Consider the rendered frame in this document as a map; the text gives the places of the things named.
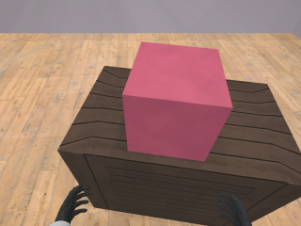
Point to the robot left hand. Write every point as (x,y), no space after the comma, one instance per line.
(67,210)

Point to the carton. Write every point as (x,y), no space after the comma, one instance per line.
(176,101)

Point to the pedestal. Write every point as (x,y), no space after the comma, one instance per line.
(255,157)

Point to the robot right hand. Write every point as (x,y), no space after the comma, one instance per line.
(239,216)

